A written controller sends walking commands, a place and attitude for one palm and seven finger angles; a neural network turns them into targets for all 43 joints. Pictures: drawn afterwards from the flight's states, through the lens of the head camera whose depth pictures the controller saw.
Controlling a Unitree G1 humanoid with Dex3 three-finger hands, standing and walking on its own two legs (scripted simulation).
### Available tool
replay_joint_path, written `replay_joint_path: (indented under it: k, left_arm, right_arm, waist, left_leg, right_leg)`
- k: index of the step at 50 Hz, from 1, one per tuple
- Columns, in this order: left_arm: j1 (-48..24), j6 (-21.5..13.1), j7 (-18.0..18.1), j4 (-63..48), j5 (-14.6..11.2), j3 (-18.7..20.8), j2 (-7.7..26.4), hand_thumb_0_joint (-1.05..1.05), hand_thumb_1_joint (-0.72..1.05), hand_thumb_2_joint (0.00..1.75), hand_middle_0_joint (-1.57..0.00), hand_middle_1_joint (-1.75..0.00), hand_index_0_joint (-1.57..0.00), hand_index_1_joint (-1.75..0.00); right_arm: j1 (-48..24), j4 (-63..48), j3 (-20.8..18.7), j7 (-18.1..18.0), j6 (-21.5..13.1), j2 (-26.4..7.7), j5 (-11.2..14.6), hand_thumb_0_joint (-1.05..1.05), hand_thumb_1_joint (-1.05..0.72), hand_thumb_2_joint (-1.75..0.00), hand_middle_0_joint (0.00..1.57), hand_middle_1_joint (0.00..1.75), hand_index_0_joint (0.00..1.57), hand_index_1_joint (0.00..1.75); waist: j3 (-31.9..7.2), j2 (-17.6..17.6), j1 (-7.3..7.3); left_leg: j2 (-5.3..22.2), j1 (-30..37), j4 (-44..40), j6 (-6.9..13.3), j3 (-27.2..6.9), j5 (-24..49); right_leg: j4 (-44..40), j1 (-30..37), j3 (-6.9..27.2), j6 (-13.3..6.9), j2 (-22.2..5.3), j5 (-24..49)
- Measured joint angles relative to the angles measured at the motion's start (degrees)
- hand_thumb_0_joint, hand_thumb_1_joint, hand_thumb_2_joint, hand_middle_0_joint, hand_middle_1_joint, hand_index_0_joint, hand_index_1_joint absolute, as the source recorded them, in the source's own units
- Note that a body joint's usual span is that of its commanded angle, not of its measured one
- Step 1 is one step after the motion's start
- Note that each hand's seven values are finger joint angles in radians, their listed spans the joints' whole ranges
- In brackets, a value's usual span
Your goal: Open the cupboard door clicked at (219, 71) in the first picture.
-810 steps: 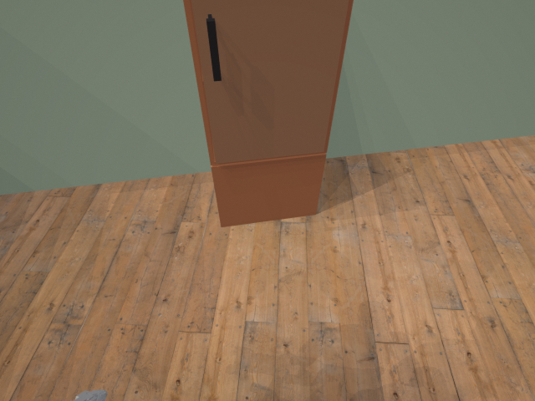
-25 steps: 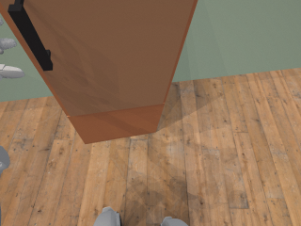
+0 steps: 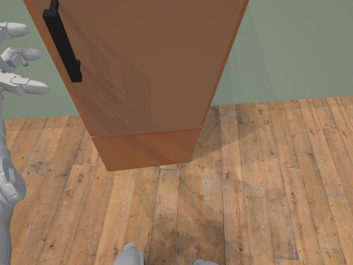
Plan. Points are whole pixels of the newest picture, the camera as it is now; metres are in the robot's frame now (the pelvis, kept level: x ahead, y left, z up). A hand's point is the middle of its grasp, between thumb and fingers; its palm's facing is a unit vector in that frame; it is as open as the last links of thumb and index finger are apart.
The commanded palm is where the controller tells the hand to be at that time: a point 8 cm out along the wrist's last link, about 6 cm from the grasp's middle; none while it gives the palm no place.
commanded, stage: move the hooked fingers beside the handle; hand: left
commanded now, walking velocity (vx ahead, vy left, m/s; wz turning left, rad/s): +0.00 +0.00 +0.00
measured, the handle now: (66, 44) +0.56 +0.22 +0.14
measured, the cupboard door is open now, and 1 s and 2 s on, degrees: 0 0 0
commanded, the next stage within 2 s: slide the fingers in behind the handle in 0.04 s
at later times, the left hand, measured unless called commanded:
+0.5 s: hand (49, 58) +0.51 +0.24 +0.14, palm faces +0.09 -1.00 +0.01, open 14.0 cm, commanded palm +0.49 +0.28 +0.14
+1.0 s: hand (64, 60) +0.51 +0.21 +0.14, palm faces +0.09 -1.00 +0.01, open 14.0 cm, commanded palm +0.49 +0.25 +0.14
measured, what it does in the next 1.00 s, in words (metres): stands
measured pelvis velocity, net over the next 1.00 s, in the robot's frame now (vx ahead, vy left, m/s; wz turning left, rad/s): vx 0.00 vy -0.01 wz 0.00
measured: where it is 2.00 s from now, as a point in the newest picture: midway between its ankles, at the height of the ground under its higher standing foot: outside the picture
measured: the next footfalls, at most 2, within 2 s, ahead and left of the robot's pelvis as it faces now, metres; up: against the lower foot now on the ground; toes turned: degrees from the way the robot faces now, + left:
none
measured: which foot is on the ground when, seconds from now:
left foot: down 0.00-1.00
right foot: down 0.00-1.00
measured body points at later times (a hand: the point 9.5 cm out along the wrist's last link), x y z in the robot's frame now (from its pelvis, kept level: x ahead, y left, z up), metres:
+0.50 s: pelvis -0.01 -0.01 +0.00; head +0.10 +0.01 +0.44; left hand +0.50 +0.29 +0.15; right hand -0.05 -0.28 -0.10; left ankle +0.05 +0.11 -0.70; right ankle -0.05 -0.13 -0.70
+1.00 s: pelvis +0.00 -0.01 +0.00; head +0.09 +0.00 +0.44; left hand +0.50 +0.26 +0.15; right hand +0.01 -0.29 -0.11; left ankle +0.05 +0.11 -0.70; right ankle -0.05 -0.13 -0.70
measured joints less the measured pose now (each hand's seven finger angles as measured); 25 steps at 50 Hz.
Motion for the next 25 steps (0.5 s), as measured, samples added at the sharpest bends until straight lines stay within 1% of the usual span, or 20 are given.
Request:
replay_joint_path:
  k: [5,12,17,20,25]
  left_arm:
    - [-1.28,-0.26,0.62,0.99,0.36,0.09,0.33,-0.01,-0.50,0.30,-0.30,-1.20,-0.30,-1.20]
    - [-2.98,-0.25,1.42,2.50,1.12,-0.18,1.68,-0.01,-0.50,0.30,-0.30,-1.20,-0.30,-1.20]
    - [-3.07,-0.34,1.98,1.56,0.93,0.15,0.69,-0.01,-0.50,0.30,-0.30,-1.20,-0.30,-1.20]
    - [-2.81,-0.04,2.75,1.24,1.20,0.13,0.04,-0.01,-0.50,0.30,-0.30,-1.20,-0.30,-1.20]
    - [-0.93,-0.03,4.19,-0.46,1.68,1.27,-1.21,-0.01,-0.50,0.30,-0.30,-1.20,-0.30,-1.20]
  right_arm:
    - [0.62,0.53,0.21,-0.14,-0.41,-0.05,-0.14,0.00,-0.91,-0.89,0.21,0.30,0.20,0.30]
    - [2.51,1.21,0.16,-0.41,-0.68,-0.30,-0.21,0.00,-0.91,-0.89,0.21,0.30,0.20,0.30]
    - [3.97,2.10,-0.14,-0.25,-0.69,-0.36,-0.45,0.00,-0.91,-0.89,0.21,0.30,0.20,0.30]
    - [4.57,2.31,-0.32,-0.05,-0.63,-0.31,-0.54,0.00,-0.91,-0.89,0.21,0.30,0.20,0.30]
    - [4.99,2.03,-0.60,0.39,-0.56,-0.10,-0.74,0.00,-0.91,-0.89,0.20,0.30,0.20,0.30]
  waist:
    - [0.22,0.11,-0.54]
    - [0.65,0.43,-1.64]
    - [0.66,0.59,-1.88]
    - [0.50,0.67,-2.09]
    - [0.17,0.79,-2.22]
  left_leg:
    - [0.12,-0.74,0.15,-0.11,-0.16,0.42]
    - [0.46,-1.92,0.52,-0.29,-0.28,0.71]
    - [0.68,-2.11,0.35,-0.39,-0.13,0.82]
    - [0.78,-1.95,0.16,-0.45,0.03,0.79]
    - [1.03,-1.19,-0.23,-0.56,0.51,0.61]
  right_leg:
    - [0.51,-0.89,-0.11,-0.13,0.14,0.19]
    - [1.18,-2.25,-0.13,-0.32,0.48,0.35]
    - [1.11,-2.61,0.07,-0.43,0.66,0.52]
    - [0.99,-2.56,0.25,-0.47,0.74,0.54]
    - [0.69,-2.08,0.77,-0.56,0.88,0.53]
